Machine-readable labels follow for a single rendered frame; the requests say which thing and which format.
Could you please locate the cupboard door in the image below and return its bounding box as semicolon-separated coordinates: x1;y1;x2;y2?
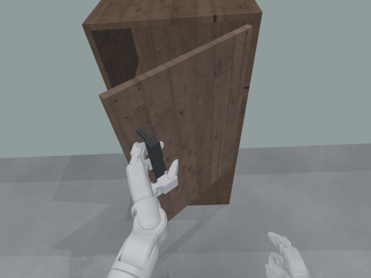
99;24;253;221

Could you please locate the handle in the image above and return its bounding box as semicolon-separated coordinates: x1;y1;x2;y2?
136;128;166;180

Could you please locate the left robot hand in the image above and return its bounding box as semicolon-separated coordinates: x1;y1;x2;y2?
126;141;179;204

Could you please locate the robot left forearm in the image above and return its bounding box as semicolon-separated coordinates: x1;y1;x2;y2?
107;197;169;278

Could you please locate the right robot hand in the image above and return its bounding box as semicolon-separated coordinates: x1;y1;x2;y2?
265;232;311;278

